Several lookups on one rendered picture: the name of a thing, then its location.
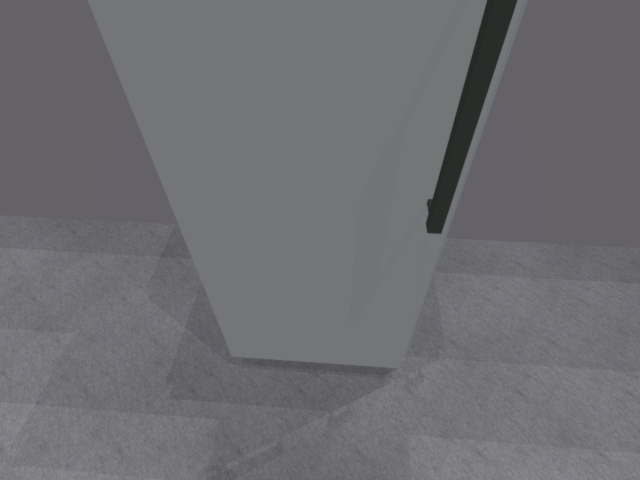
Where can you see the handle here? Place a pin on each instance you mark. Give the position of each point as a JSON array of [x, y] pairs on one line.
[[493, 29]]

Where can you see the fridge door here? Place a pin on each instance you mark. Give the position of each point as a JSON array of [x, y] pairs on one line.
[[298, 143]]

